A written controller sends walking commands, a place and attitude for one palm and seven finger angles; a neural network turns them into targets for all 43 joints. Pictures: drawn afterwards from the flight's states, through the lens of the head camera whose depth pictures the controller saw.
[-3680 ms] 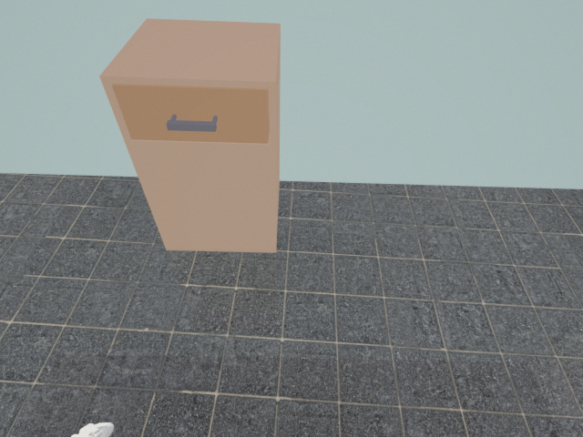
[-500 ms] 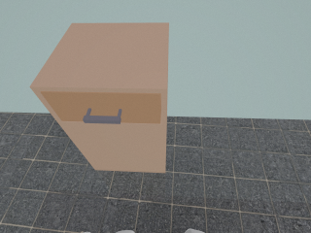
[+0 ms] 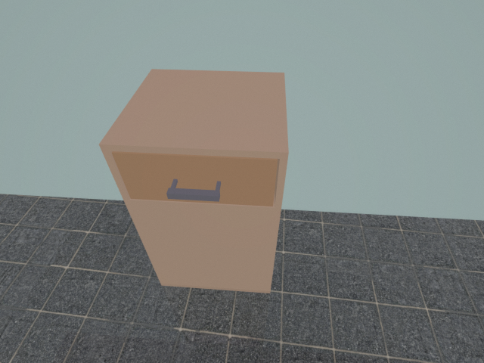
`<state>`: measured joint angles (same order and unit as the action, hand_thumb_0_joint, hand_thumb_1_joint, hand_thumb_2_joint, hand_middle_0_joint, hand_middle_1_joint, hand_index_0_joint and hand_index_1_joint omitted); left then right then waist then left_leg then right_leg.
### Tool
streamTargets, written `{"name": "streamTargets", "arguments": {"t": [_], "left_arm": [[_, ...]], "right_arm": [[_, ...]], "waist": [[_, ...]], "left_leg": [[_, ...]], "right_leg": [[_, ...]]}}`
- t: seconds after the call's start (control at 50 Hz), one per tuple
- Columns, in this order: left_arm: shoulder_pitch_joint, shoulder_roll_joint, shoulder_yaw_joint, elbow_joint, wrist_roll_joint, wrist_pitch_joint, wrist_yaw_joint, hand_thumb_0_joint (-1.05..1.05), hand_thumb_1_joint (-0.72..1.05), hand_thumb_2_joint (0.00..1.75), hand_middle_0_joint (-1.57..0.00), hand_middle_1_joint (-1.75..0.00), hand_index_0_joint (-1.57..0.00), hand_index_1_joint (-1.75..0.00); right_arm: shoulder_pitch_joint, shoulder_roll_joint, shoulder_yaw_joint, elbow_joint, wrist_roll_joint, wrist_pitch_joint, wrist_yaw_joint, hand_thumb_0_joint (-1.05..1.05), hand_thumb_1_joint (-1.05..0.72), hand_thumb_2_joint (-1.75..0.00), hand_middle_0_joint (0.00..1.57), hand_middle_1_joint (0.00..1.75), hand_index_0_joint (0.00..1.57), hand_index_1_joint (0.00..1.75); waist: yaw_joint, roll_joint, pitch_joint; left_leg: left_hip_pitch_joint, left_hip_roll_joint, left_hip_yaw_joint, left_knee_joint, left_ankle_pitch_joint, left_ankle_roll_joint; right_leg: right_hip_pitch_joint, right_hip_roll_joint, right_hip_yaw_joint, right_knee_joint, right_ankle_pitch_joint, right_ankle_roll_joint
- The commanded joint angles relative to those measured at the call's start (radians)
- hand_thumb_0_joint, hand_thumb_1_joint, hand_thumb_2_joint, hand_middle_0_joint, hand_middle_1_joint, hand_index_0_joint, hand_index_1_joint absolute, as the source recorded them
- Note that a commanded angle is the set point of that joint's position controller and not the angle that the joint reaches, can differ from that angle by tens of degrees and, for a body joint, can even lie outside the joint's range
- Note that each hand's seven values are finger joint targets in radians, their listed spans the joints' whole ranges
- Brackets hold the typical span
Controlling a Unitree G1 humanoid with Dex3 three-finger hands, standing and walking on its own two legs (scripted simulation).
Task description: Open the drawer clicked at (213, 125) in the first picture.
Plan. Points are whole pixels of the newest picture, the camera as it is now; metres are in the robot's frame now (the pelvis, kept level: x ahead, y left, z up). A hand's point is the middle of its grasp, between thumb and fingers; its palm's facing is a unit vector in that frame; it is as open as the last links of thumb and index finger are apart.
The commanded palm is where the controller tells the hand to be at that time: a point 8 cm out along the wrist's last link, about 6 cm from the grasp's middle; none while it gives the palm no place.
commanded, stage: come to a stop and stand still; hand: left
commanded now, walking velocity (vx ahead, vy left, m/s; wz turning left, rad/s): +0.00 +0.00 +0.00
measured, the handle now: (195, 189) +0.56 +0.18 -0.09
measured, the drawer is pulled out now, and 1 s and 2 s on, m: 0.00 0.00 0.00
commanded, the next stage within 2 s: look again from close up in 0.22 s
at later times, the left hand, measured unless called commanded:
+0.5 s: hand out of the picture +0.00 +0.16 -0.16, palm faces +0.05 -0.98 -0.17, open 7.3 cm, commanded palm none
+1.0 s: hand out of the picture +0.01 +0.14 -0.16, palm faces +0.02 -0.98 -0.19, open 7.3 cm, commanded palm +0.12 +0.19 -0.05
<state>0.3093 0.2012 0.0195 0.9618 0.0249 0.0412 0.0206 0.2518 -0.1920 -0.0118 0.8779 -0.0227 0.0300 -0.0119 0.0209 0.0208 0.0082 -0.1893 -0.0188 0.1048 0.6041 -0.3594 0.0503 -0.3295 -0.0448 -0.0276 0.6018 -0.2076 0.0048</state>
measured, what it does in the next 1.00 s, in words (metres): stands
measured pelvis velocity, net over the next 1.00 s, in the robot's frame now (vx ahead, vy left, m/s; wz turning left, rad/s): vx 0.02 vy -0.02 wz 0.02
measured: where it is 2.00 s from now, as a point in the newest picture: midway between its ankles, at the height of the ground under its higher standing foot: outside the picture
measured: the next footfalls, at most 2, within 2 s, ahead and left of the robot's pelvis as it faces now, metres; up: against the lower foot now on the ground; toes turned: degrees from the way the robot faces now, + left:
none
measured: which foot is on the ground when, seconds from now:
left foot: down 0.00-1.00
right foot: down 0.00-1.00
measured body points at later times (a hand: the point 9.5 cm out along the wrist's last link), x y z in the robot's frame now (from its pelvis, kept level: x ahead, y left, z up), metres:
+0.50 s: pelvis +0.01 +0.00 +0.01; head +0.00 +0.00 +0.46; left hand -0.01 +0.21 -0.15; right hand -0.02 -0.22 -0.15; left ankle -0.01 +0.09 -0.73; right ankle +0.07 -0.13 -0.73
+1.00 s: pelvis +0.02 -0.02 +0.01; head +0.02 -0.02 +0.46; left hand +0.01 +0.19 -0.14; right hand +0.02 -0.23 -0.15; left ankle -0.01 +0.09 -0.73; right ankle +0.07 -0.13 -0.73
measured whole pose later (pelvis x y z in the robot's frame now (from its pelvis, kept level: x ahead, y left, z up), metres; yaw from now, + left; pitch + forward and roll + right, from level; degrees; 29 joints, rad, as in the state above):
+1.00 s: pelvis +0.02 -0.02 +0.01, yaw +1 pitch -2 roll +0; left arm 0.37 0.13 -0.04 0.97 0.05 0.05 0.05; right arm 0.34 -0.13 0.03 1.07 0.00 -0.02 -0.04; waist 0.02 0.00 0.03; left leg -0.11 0.00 0.07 0.45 -0.30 0.02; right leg -0.25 -0.01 -0.05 0.46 -0.17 -0.02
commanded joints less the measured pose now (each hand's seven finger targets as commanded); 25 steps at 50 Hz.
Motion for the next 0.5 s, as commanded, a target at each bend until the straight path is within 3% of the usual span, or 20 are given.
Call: {"name": "streamTargets", "arguments": {"t": [0.0,0.04,0.1,0.26,0.48], "left_arm": [[-0.020,0.100,0.013,-0.074,-0.007,-0.038,0.002,0.00,0.90,0.90,-0.20,-0.30,-0.20,-0.30],[-0.002,0.089,0.012,-0.069,-0.006,-0.038,0.003,0.00,0.90,0.90,-0.20,-0.30,-0.20,-0.30],[0.032,0.071,0.007,-0.040,-0.005,-0.042,0.004,0.00,0.90,0.90,-0.20,-0.30,-0.20,-0.30],[0.064,0.036,-0.003,0.032,-0.007,-0.052,0.008,0.00,0.90,0.90,-0.20,-0.30,-0.20,-0.30],[0.070,0.007,-0.010,0.100,-0.015,-0.064,0.014,0.00,0.90,0.90,-0.20,-0.30,-0.20,-0.30]], "right_arm": [[0.067,-0.118,-0.023,-0.034,0.005,-0.028,-0.003,0.00,-0.90,-0.90,0.20,0.30,0.20,0.30],[0.083,-0.109,-0.021,-0.015,0.001,-0.035,-0.003,0.00,-0.90,-0.90,0.20,0.30,0.20,0.30],[0.079,-0.110,-0.016,0.006,0.003,-0.042,-0.003,0.00,-0.90,-0.90,0.20,0.30,0.20,0.30],[0.118,-0.090,-0.001,0.087,0.006,-0.052,-0.010,0.00,-0.90,-0.90,0.20,0.30,0.20,0.30],[0.173,-0.042,0.013,0.177,0.010,-0.062,-0.021,0.00,-0.90,-0.90,0.20,0.30,0.20,0.30]], "waist": [[-0.046,-0.111,0.096],[-0.041,-0.034,0.086],[-0.025,-0.004,0.077],[-0.017,-0.008,0.090],[-0.021,-0.013,0.095]], "left_leg": [[-0.128,0.083,-0.158,-0.239,-0.091,0.011],[-0.140,0.104,-0.181,-0.288,-0.125,0.015],[-0.177,0.122,-0.204,-0.339,-0.145,0.018],[-0.187,0.125,-0.197,-0.361,-0.104,0.009],[-0.127,0.114,-0.154,-0.314,0.056,-0.004]], "right_leg": [[-0.016,-0.049,0.134,-0.201,-0.186,-0.054],[0.004,-0.033,0.105,-0.187,-0.153,-0.043],[0.075,-0.022,0.077,-0.164,-0.071,-0.038],[0.133,-0.041,0.070,-0.177,-0.003,-0.038],[0.151,-0.058,0.081,-0.204,0.071,-0.045]]}}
